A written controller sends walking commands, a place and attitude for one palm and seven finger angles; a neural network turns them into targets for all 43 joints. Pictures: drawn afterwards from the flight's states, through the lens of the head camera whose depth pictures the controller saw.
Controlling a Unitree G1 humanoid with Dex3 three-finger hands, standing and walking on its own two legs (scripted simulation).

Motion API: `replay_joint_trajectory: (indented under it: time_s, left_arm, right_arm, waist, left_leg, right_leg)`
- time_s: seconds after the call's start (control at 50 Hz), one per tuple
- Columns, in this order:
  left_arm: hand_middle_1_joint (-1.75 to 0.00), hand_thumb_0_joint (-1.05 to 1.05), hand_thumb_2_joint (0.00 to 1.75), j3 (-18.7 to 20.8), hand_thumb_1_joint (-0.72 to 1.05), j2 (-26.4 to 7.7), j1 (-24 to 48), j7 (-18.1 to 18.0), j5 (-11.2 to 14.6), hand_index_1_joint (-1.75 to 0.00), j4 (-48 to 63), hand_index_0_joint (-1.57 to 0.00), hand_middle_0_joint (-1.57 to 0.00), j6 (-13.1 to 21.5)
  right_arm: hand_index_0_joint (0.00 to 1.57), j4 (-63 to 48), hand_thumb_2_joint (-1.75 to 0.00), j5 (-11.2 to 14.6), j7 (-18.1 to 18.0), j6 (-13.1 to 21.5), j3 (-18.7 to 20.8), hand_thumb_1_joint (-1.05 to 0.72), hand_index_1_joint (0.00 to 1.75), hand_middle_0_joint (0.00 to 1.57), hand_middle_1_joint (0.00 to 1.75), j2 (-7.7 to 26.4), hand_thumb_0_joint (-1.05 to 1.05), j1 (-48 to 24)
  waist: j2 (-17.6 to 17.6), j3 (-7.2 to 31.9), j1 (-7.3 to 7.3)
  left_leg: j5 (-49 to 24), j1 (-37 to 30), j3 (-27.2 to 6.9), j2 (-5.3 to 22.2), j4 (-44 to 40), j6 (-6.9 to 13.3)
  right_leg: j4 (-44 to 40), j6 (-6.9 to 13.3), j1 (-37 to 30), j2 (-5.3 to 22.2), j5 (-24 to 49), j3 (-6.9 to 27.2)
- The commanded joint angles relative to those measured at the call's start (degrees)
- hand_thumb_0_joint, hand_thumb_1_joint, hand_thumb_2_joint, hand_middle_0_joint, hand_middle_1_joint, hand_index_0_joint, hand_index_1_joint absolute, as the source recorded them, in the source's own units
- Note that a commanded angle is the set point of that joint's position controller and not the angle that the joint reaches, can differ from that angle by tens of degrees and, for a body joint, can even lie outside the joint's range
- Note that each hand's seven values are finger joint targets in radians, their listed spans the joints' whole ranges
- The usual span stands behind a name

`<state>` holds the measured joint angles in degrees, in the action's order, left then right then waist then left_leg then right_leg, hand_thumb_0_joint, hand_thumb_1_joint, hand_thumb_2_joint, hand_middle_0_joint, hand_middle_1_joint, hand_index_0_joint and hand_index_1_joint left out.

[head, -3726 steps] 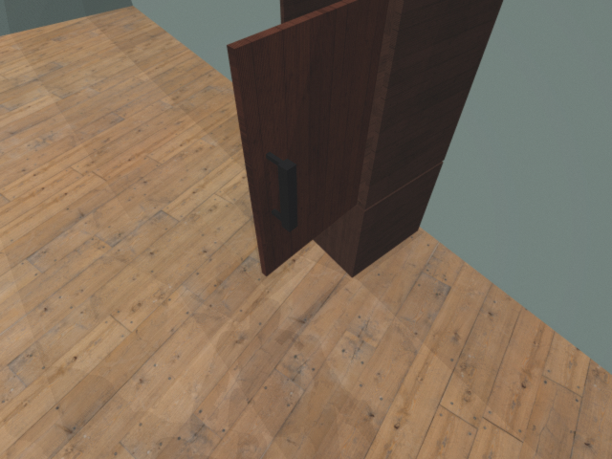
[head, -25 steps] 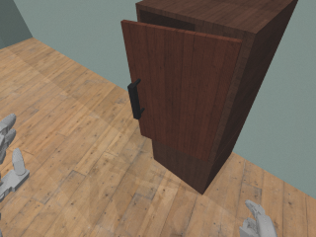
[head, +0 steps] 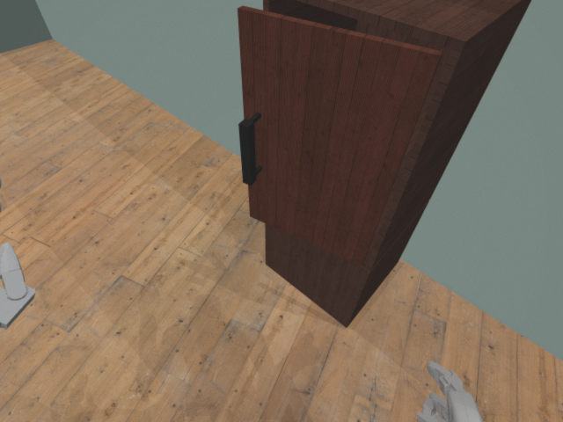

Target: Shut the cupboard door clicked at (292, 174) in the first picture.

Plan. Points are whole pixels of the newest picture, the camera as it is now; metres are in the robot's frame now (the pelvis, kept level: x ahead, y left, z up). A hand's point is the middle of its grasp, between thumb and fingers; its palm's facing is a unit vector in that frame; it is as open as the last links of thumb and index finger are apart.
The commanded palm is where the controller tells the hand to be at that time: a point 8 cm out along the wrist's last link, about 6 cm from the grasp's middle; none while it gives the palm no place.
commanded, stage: step back with the hand held close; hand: left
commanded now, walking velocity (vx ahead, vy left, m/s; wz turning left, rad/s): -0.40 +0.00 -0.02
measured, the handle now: (253, 149) +0.71 +0.12 -0.04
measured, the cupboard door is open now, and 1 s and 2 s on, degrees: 13 13 13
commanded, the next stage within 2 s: stop stepping back and stand still in 1.00 s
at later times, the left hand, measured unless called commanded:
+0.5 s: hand out of the picture +0.15 +0.28 +0.18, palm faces +0.46 -0.76 -0.45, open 7.4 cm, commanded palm +0.08 +0.30 +0.19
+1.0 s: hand out of the picture +0.07 +0.31 +0.18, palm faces +0.42 -0.83 -0.37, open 7.4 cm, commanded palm +0.02 +0.35 +0.19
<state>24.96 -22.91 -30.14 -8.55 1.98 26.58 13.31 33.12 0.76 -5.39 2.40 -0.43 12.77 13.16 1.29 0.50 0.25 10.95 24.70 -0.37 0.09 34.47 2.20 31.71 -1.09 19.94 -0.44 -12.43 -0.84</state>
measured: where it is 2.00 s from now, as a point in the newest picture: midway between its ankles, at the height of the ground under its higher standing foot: outside the picture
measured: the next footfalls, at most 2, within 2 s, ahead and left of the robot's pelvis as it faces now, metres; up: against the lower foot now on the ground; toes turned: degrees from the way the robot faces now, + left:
right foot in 0.40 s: -0.01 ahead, -0.13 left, +0.00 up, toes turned +6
right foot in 0.92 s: -0.12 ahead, -0.11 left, +0.00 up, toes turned +0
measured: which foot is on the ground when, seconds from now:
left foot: down 0.00-1.00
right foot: down 0.00-0.30, up 0.32-0.38, down 0.40-0.72, up 0.74-0.90, down 0.92-1.00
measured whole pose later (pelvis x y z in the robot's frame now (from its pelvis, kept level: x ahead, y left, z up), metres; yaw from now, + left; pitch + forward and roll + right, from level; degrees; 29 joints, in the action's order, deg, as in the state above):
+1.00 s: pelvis -0.12 +0.05 +0.00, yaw -2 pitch +1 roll -5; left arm 24.1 -25.2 -30.0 -8.2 3.7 32.6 15.2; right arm 37.6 -1.0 -3.5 5.1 -1.0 9.7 10.1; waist -0.6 1.9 2.1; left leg 12.1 32.9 3.9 2.3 33.6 -2.1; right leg 30.3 -1.6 11.8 -2.2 -18.1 0.9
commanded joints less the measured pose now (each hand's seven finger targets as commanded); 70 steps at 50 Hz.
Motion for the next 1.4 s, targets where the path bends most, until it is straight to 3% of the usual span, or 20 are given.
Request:
replay_joint_trajectory:
  time_s: [0.0, 0.16, 0.36, 0.44, 0.58, 0.66, 0.72, 0.76, 0.84, 0.92, 0.96, 1.04, 1.06, 1.14, 1.18, 1.2, 1.22, 1.28, 1.34, 1.38]
  left_arm:
    - [-0.3, 0.0, 0.9, 6.7, 0.9, -10.9, 4.6, -1.6, -0.1, -0.3, 12.4, -0.2, -0.2, 4.5]
    - [-0.3, 0.0, 0.9, 8.0, 0.9, -13.5, 2.4, -3.0, 0.7, -0.3, 12.2, -0.2, -0.2, 5.0]
    - [-0.3, 0.0, 0.9, 11.9, 0.9, -13.2, -0.8, -0.8, -0.2, -0.3, 12.5, -0.2, -0.2, 6.3]
    - [-0.3, 0.0, 0.9, 7.3, 0.9, -11.6, 1.2, -0.8, 1.7, -0.3, 15.0, -0.2, -0.2, 7.2]
    - [-0.3, 0.0, 0.9, 7.5, 0.9, -14.7, 3.4, -2.5, 0.9, -0.3, 15.1, -0.2, -0.2, 5.2]
    - [-0.3, 0.0, 0.9, 7.8, 0.9, -14.4, 4.2, -2.1, 1.4, -0.3, 13.3, -0.2, -0.2, 5.2]
    - [-0.3, 0.0, 0.9, 10.3, 0.9, -13.3, 2.7, -0.9, 1.5, -0.3, 12.1, -0.2, -0.2, 6.1]
    - [-0.3, 0.0, 0.9, 10.1, 0.9, -14.2, 3.5, 0.1, 1.8, -0.3, 15.4, -0.2, -0.2, 6.6]
    - [-0.3, 0.0, 0.9, 6.6, 0.9, -11.9, -0.1, 0.1, 3.7, -0.3, 17.3, -0.2, -0.2, 5.5]
    - [-0.3, 0.0, 0.9, 6.8, 0.9, -16.3, 9.2, -1.4, 1.5, -0.3, 18.9, -0.2, -0.2, 6.1]
    - [-0.3, 0.0, 0.9, 4.2, 0.9, -13.5, 11.1, -1.2, 1.2, -0.3, 14.6, -0.2, -0.2, 3.3]
    - [-0.3, 0.0, 0.9, 7.6, 0.9, -13.9, 8.7, -0.1, 2.4, -0.3, 14.8, -0.2, -0.2, 3.3]
    - [-0.3, 0.0, 0.9, 10.6, 0.9, -17.0, 6.7, 0.2, 2.5, -0.3, 14.9, -0.2, -0.2, 4.0]
    - [-0.3, 0.0, 0.9, 11.3, 0.9, -15.0, -4.8, 1.7, 4.7, -0.3, 20.7, -0.2, -0.2, 4.0]
    - [-0.3, 0.0, 0.9, 11.6, 0.9, -15.7, -8.5, 1.0, 4.8, -0.3, 23.3, -0.2, -0.2, 2.6]
    - [-0.3, 0.0, 0.9, 12.3, 0.9, -17.2, -8.3, 0.6, 4.3, -0.3, 24.4, -0.2, -0.2, 1.8]
    - [-0.3, 0.0, 0.9, 12.9, 0.9, -18.9, -3.1, 0.0, 3.8, -0.3, 27.1, -0.2, -0.2, 1.2]
    - [-0.3, 0.0, 0.9, 6.5, 0.9, -12.5, 11.8, -1.6, 1.4, -0.3, 15.7, -0.2, -0.2, -2.1]
    - [-0.3, 0.0, 0.9, 1.3, 0.9, -10.3, 20.4, -2.9, -0.2, -0.3, 7.7, -0.2, -0.2, -2.2]
    - [-0.3, 0.0, 0.9, 0.3, 0.9, -10.8, 24.1, -2.9, -0.6, -0.3, 12.3, -0.2, -0.2, -1.2]
  right_arm:
    - [0.2, -8.5, -0.9, -0.5, -0.3, 4.4, 3.3, -0.9, 0.3, 0.2, 0.3, 7.9, 0.0, -5.7]
    - [0.2, -6.5, -0.9, -0.7, 0.5, 3.6, 3.5, -0.9, 0.3, 0.2, 0.3, 7.0, 0.0, -5.3]
    - [0.2, -7.7, -0.9, -1.2, -0.1, 5.8, 4.6, -0.9, 0.3, 0.2, 0.3, 8.8, 0.0, -7.1]
    - [0.2, -5.4, -0.9, -1.0, 0.3, 6.2, 3.3, -0.9, 0.3, 0.2, 0.3, 6.1, 0.0, -6.2]
    - [0.2, -4.4, -0.9, -1.3, 0.1, 3.6, 3.3, -0.9, 0.3, 0.2, 0.3, 4.3, 0.0, -6.8]
    - [0.2, -5.8, -0.9, -0.8, -0.7, 3.1, 3.4, -0.9, 0.3, 0.2, 0.3, 5.7, 0.0, -7.9]
    - [0.2, -6.7, -0.9, -1.2, -0.7, 5.0, 4.2, -0.9, 0.3, 0.2, 0.3, 8.1, 0.0, -9.1]
    - [0.2, -6.8, -0.9, -1.5, 0.2, 5.5, 4.7, -0.9, 0.3, 0.2, 0.3, 7.3, 0.0, -9.0]
    - [0.2, -5.2, -0.9, -1.4, 1.9, 5.9, 4.1, -0.9, 0.3, 0.2, 0.3, 5.5, 0.0, -6.5]
    - [0.2, -2.6, -0.9, -2.3, 1.2, 5.5, 2.2, -0.9, 0.3, 0.2, 0.3, 4.0, 0.0, -4.7]
    - [0.2, -2.2, -0.9, -1.5, 0.5, 5.4, 3.6, -0.9, 0.3, 0.2, 0.3, 5.4, 0.0, -5.2]
    - [0.2, -5.1, -0.9, -1.3, -0.1, 5.4, 3.2, -0.9, 0.3, 0.2, 0.3, 6.9, 0.0, -9.5]
    - [0.2, -5.5, -0.9, -2.0, 0.1, 5.1, 3.4, -0.9, 0.3, 0.2, 0.3, 7.3, 0.0, -10.4]
    - [0.2, -7.1, -0.9, -1.4, 3.0, 5.6, 4.4, -0.9, 0.3, 0.2, 0.3, 4.7, 0.0, -6.6]
    - [0.2, -7.1, -0.9, -0.8, 3.6, 5.4, 3.6, -0.9, 0.3, 0.2, 0.3, 4.1, 0.0, -5.3]
    - [0.2, -5.7, -0.9, -0.2, 3.5, 4.6, 3.8, -0.9, 0.3, 0.2, 0.3, 4.4, 0.0, -4.3]
    - [0.2, -4.3, -0.9, -0.5, 3.3, 3.8, 4.7, -0.9, 0.3, 0.2, 0.3, 5.7, 0.0, -5.2]
    - [0.2, -3.5, -0.9, -1.5, 1.1, 3.0, 2.6, -0.9, 0.3, 0.2, 0.3, 4.9, 0.0, -5.4]
    - [0.2, -0.8, -0.9, -1.6, -0.3, 3.7, 2.1, -0.9, 0.3, 0.2, 0.3, 7.0, 0.0, -4.5]
    - [0.2, -4.1, -0.9, -0.5, -0.7, 5.5, 2.3, -0.9, 0.3, 0.2, 0.3, 8.6, 0.0, -4.2]
  waist:
    - [3.0, 3.1, -0.55]
    - [-2.0, 4.6, -1.07]
    - [10.2, 5.4, 0.08]
    - [4.8, 9.1, -1.12]
    - [-5.2, 4.9, -1.96]
    - [1.9, 1.6, -2.22]
    - [16.7, 5.6, -0.24]
    - [13.1, 10.5, 0.26]
    - [12.8, 12.5, 0.04]
    - [-6.8, 8.1, -2.05]
    - [-9.5, 5.0, -2.53]
    - [18.0, 4.5, -0.56]
    - [16.7, 7.3, 0.14]
    - [18.4, 17.3, 2.14]
    - [12.0, 16.4, 2.0]
    - [-6.5, 11.5, 0.82]
    - [-18.4, 3.9, 0.33]
    - [-5.8, -5.4, -3.43]
    - [7.5, -6.4, -3.44]
    - [21.0, -6.7, -2.63]
  left_leg:
    - [22.9, 10.8, -6.5, 5.1, -12.0, 1.9]
    - [12.8, -0.1, -3.1, 1.7, -3.0, -0.8]
    - [29.9, 23.7, -15.2, 14.1, -20.5, 5.7]
    - [3.8, -1.7, -4.5, 6.6, -9.1, -0.4]
    - [6.2, -11.5, -0.7, 0.8, 7.1, -3.5]
    - [10.1, -7.7, -6.6, 4.7, -7.6, -1.7]
    - [36.9, 15.8, -22.8, 18.9, -32.5, 3.5]
    - [28.9, 9.4, -17.8, 18.0, -29.7, 1.7]
    - [17.0, -3.7, -6.0, 13.2, -22.4, -3.6]
    - [4.4, -19.7, 2.8, 2.9, 6.8, -6.0]
    - [6.0, -20.7, 0.5, 1.7, 9.2, -5.4]
    - [30.3, 3.3, -19.8, 15.9, -33.6, -1.0]
    - [35.5, 8.2, -21.8, 17.8, -37.5, -3.0]
    - [20.7, -3.1, 0.0, 8.8, -29.8, -10.5]
    - [17.1, -6.7, 8.1, 2.1, -12.9, -10.6]
    - [13.8, -11.9, 9.3, -1.9, 14.1, -10.7]
    - [14.8, -8.4, -2.4, -1.4, 41.3, -7.6]
    - [13.4, -6.5, -5.7, 6.6, 29.5, -3.3]
    - [14.5, -8.6, 1.1, 2.8, -3.1, -1.8]
    - [34.1, -6.2, -27.7, 17.5, -24.5, 4.1]
  right_leg:
    - [-3.8, 2.0, -9.7, 2.6, -7.8, 7.1]
    - [-11.7, 4.6, 2.7, 8.3, -10.9, 10.0]
    - [10.8, 0.5, -21.8, -4.5, -2.4, 3.7]
    - [-3.0, 3.6, -4.0, 3.2, 8.5, 10.1]
    - [-14.5, 7.9, 14.0, 12.7, -4.3, 16.2]
    - [-8.4, 3.3, 12.7, 3.0, -10.5, 6.9]
    - [16.3, 0.9, -14.5, -7.5, -12.6, 0.7]
    - [17.7, 1.8, -13.9, -7.3, -15.8, 0.4]
    - [-2.8, 4.1, -9.5, -2.9, -17.0, -1.1]
    - [-19.3, 9.8, 13.9, 16.3, -1.6, 14.8]
    - [-15.6, 8.3, 20.0, 13.2, -9.5, 10.4]
    - [13.1, 1.6, -4.0, -7.8, -21.2, -1.7]
    - [20.0, 2.4, -10.8, -9.5, -22.7, -1.6]
    - [13.8, 4.1, -15.5, -11.7, -22.8, -9.3]
    - [-6.2, 6.1, -11.8, -5.2, -21.0, -7.1]
    - [-18.1, 9.1, 4.8, 7.8, -22.8, 5.3]
    - [-26.1, 15.4, 23.9, 24.2, -32.2, 24.6]
    - [-20.3, 10.5, 24.4, 15.9, -34.0, 12.1]
    - [-4.9, 6.6, 12.0, 8.5, -24.9, 2.8]
    - [17.1, 1.3, 13.5, -1.1, -18.3, -2.9]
